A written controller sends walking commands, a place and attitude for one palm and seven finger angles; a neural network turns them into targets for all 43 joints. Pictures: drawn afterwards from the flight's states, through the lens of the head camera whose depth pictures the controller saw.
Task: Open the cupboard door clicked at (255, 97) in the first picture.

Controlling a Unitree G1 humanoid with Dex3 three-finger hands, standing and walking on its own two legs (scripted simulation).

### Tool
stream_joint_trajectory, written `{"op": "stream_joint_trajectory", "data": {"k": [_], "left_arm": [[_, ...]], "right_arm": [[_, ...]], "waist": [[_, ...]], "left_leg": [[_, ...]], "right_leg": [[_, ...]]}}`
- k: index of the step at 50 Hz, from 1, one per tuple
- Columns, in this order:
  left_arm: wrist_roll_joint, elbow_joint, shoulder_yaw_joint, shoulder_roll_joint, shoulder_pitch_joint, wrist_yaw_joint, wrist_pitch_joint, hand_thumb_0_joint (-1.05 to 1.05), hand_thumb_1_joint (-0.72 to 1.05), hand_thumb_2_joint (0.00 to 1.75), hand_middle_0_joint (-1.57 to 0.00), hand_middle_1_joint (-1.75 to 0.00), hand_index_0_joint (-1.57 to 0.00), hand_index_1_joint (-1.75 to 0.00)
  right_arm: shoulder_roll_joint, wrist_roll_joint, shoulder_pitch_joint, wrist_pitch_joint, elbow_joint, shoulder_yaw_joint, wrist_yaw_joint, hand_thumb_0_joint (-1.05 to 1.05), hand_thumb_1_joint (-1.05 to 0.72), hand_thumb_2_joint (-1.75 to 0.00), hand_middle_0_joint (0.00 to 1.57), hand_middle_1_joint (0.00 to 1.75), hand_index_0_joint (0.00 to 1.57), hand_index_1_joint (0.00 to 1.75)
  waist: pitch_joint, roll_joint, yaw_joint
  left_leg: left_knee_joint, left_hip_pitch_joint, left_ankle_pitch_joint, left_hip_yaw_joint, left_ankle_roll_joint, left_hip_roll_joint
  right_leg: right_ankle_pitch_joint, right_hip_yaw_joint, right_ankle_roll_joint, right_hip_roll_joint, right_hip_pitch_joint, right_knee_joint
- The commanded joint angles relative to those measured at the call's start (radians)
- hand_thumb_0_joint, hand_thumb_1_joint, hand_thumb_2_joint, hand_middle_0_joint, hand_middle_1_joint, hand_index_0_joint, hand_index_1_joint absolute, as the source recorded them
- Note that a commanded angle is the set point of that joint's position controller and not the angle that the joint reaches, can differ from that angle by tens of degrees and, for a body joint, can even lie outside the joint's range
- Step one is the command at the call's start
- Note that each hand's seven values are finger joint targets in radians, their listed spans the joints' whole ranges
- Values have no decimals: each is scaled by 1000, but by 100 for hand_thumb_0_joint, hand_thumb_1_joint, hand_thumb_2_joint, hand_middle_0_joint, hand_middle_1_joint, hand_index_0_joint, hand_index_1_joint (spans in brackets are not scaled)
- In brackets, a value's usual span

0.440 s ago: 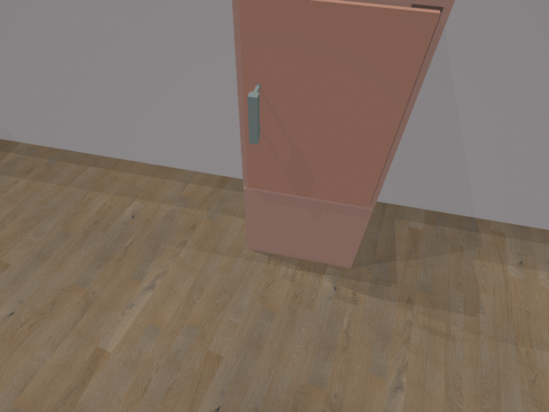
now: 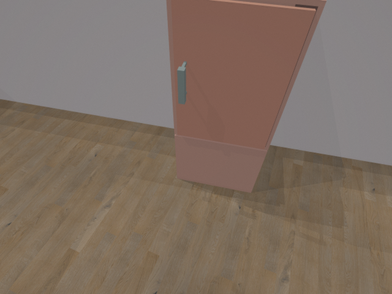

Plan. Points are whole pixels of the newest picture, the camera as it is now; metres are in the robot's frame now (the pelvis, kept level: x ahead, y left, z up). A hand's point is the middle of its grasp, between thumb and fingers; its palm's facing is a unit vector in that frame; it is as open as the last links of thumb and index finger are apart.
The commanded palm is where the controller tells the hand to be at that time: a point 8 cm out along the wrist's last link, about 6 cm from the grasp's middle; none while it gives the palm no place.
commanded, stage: look at it before walking up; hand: left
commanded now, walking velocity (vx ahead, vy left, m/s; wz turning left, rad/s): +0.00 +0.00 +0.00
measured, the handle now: (183, 82) +0.82 +0.09 -0.03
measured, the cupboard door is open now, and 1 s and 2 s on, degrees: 0 0 0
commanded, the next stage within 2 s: turn to face it in 0.40 s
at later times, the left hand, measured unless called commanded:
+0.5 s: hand out of the picture -0.03 +0.15 -0.18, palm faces +0.04 -0.98 -0.17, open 7.4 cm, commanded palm none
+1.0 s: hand out of the picture +0.01 +0.17 -0.19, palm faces -0.03 -0.98 -0.18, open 7.4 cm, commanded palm none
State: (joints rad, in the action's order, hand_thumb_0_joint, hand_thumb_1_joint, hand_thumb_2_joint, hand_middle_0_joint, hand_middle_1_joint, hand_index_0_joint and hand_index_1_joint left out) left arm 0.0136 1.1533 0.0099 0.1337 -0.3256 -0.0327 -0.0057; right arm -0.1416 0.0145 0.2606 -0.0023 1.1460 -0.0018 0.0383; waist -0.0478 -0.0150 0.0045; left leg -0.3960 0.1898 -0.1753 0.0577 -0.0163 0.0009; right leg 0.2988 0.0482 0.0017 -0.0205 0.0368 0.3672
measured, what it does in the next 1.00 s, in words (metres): stands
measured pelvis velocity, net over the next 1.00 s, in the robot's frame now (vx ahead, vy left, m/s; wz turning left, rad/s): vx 0.00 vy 0.00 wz -0.08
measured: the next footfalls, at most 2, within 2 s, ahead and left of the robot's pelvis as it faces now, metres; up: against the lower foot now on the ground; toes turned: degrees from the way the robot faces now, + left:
right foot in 1.58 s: +0.22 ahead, -0.14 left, +0.00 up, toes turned -14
left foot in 1.90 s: +0.31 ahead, +0.07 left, +0.00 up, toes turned -5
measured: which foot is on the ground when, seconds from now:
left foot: down 0.00-1.00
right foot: down 0.00-1.00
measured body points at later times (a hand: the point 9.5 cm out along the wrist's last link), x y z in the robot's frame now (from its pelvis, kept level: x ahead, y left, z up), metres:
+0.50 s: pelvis +0.01 -0.01 +0.00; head +0.02 -0.01 +0.45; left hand -0.03 +0.21 -0.16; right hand +0.00 -0.23 -0.16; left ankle +0.03 +0.11 -0.74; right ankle -0.06 -0.12 -0.74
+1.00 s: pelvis +0.00 +0.00 -0.01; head +0.03 +0.00 +0.44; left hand +0.01 +0.22 -0.17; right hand -0.01 -0.24 -0.17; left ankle +0.03 +0.11 -0.74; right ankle -0.06 -0.12 -0.74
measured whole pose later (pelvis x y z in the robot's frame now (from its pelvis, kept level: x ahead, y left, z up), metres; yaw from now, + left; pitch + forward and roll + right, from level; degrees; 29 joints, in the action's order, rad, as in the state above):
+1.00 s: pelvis +0.00 +0.00 -0.01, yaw -5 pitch -1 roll +0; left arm 0.02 1.09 0.06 0.15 -0.29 -0.02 0.03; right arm -0.16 0.02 0.24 -0.02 1.10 0.04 0.05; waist -0.08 -0.01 0.01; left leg -0.55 0.25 -0.27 0.12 0.00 0.06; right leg 0.36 -0.03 -0.01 0.02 0.13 0.51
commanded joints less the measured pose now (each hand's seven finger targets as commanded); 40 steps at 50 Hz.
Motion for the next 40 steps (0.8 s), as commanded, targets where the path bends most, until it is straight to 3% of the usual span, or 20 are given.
{"op": "stream_joint_trajectory", "data": {"k": [1,13,26,29,33,37,40], "left_arm": [[-2,-11,10,94,-93,-8,-3,0,90,90,-20,-30,-20,-30],[-2,-11,13,105,-100,-8,-6,0,90,90,-20,-30,-20,-30],[-3,-12,13,99,-95,-10,-8,0,90,90,-20,-30,-20,-30],[-2,-14,14,95,-100,-10,-1,0,90,90,-20,-30,-20,-30],[1,-29,29,108,-95,-10,5,0,90,90,-20,-30,-20,-30],[3,-45,44,117,-78,-5,17,0,90,90,-20,-30,-20,-30],[6,-59,53,124,-65,-3,24,0,90,90,-20,-30,-20,-30]], "right_arm": [[-104,-2,65,6,-24,14,4,0,-90,-90,20,30,20,30],[-112,-6,55,7,-25,14,4,0,-90,-90,20,30,20,30],[-101,-2,55,5,-20,15,6,0,-90,-90,20,30,20,30],[-92,-2,64,-2,-19,18,8,0,-90,-90,20,30,20,30],[-102,-3,62,-9,-30,28,13,0,-90,-90,20,30,20,30],[-107,0,51,-13,-42,39,17,0,-90,-90,20,30,20,30],[-112,0,44,-18,-55,47,17,0,-90,-90,20,30,20,30]], "waist": [[-61,23,-2],[-48,-9,-6],[-43,2,-3],[-57,-4,0],[-27,-12,0],[-36,11,1],[-44,-7,1]], "left_leg": [[55,-46,140,-94,-10,92],[42,-61,170,-95,-13,96],[28,-64,186,-84,-8,97],[9,-60,170,-70,-5,103],[-35,-61,174,-46,-2,110],[-70,-34,149,-25,2,116],[-95,-15,114,-11,5,117]], "right_leg": [[-141,-75,-30,-83,121,-84],[-171,-68,-31,-85,116,-84],[-239,-73,-33,-89,104,-82],[-255,-84,-35,-90,124,-75],[-328,-105,-42,-88,125,-38],[-327,-128,-54,-87,146,-5],[-323,-151,-66,-90,167,13]]}}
